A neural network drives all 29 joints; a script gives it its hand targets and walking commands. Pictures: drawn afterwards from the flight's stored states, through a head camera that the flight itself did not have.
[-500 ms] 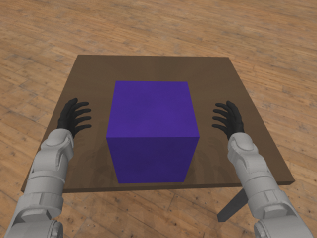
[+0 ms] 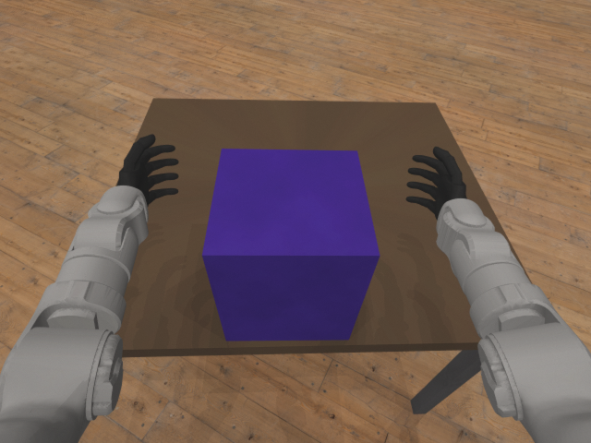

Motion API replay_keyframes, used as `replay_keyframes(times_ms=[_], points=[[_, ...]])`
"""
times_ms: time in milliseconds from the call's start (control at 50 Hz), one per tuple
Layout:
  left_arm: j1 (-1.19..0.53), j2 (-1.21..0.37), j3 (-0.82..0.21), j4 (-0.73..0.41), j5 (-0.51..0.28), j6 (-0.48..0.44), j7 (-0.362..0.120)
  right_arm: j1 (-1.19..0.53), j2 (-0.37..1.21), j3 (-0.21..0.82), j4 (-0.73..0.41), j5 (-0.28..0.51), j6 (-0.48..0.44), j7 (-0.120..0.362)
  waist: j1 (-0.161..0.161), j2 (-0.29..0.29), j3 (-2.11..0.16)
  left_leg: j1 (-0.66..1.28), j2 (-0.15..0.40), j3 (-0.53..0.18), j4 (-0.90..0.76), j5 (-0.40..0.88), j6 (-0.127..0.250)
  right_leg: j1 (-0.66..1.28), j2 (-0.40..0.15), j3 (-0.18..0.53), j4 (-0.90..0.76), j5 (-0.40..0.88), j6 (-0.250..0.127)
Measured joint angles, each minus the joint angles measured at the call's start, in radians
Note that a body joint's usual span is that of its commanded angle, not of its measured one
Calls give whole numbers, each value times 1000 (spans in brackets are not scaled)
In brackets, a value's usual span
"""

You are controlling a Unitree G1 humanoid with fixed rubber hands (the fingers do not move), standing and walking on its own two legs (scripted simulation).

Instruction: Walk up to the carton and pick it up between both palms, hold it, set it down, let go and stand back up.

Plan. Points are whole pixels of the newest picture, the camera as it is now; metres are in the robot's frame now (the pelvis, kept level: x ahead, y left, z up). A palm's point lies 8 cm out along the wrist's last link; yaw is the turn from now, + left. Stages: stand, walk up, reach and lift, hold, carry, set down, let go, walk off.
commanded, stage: reach and lift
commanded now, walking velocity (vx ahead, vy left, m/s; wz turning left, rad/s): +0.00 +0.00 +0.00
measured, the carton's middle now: (288, 249) +0.42 +0.06 +0.00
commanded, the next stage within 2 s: none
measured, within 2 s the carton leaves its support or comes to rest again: neither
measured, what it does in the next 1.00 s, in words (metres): stands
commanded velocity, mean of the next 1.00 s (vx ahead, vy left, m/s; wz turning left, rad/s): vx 0.00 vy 0.00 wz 0.00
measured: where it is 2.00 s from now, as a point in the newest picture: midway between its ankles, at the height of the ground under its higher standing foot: outside the picture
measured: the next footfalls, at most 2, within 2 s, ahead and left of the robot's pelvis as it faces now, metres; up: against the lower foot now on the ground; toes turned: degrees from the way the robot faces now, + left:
none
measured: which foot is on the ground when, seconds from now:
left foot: down 0.00-1.00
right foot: down 0.00-1.00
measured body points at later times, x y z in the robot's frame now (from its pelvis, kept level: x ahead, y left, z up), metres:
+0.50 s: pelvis -0.01 +0.01 -0.03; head +0.07 +0.03 +0.42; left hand +0.41 +0.26 +0.01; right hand +0.44 -0.14 +0.02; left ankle +0.00 +0.14 -0.75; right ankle -0.01 -0.13 -0.75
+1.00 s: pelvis -0.02 -0.01 -0.04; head +0.08 -0.01 +0.40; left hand +0.41 +0.21 +0.00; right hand +0.45 -0.10 +0.01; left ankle +0.00 +0.14 -0.75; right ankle -0.01 -0.13 -0.75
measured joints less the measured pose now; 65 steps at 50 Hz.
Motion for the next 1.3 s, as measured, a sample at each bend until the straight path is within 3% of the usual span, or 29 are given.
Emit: replay_keyframes(times_ms=[140, 280, 380, 560, 720, 840, 960, 980, 1020, 1100, 1180, 1300], points=[[-7, -14, -79, 228, -58, -248, 1, 4, 83, -4, 63, -49, -109, 13, -22, -14, -93, -161, -1, -18, 39, 7, -3, -162, 1, -15, 53, -7, -4], [-8, -76, -50, 440, -19, -475, -13, 7, 158, 2, 224, -84, -271, 7, -31, -20, -154, -278, -5, -28, 107, -17, 0, -273, -4, -23, 120, -33, 0], [-5, -93, -38, 507, -16, -578, 1, 21, 168, -18, 303, -92, -382, 3, -30, -19, -159, -356, -7, -33, 165, -35, 4, -343, -6, -27, 165, -46, 6], [-46, -90, -126, 481, -105, -608, 48, -8, 108, -36, 302, -78, -438, 38, -34, 8, -239, -517, 1, -30, 271, -65, 13, -497, 0, -21, 249, -61, 14], [-117, -117, -136, 554, -109, -568, 24, -92, 39, 91, 389, 35, -393, 79, -12, 10, -224, -486, 2, 5, 287, -79, 17, -501, -1, 14, 307, -83, 15], [-83, -128, -115, 559, -104, -584, 14, -65, 58, 117, 337, 44, -376, 76, -3, -8, -196, -486, -5, 8, 273, -64, 7, -523, -6, 18, 339, -93, 5], [-65, -154, -72, 510, -77, -643, 22, -46, 193, -2, 225, -117, -374, 42, -30, -14, -214, -571, -19, -23, 280, -46, -4, -606, -19, -12, 373, -104, -5], [-68, -161, -44, 505, -65, -650, 38, -47, 223, -47, 216, -153, -378, 12, -35, -12, -217, -582, -22, -29, 280, -45, -5, -614, -22, -18, 375, -105, -7], [-69, -165, 17, 501, -18, -656, 49, -46, 263, -142, 206, -241, -390, -30, -48, -7, -215, -587, -26, -39, 279, -43, -6, -611, -25, -28, 366, -87, -6], [-51, -181, 136, 491, 116, -669, 46, -22, 315, -311, 198, -452, -432, -69, -69, 9, -173, -528, -27, -49, 254, -41, -1, -532, -26, -42, 322, -96, -1], [-20, -213, 215, 522, 223, -712, 48, 40, 337, -447, 195, -614, -494, -59, -74, 24, -128, -422, -25, -47, 208, -40, 8, -408, -24, -47, 239, -72, -8], [51, -255, 270, 527, 322, -744, 68, 121, 343, -536, 214, -703, -557, -28, -59, 25, -117, -317, -17, -14, 166, -47, 22, -297, -22, -29, 156, -55, 19]])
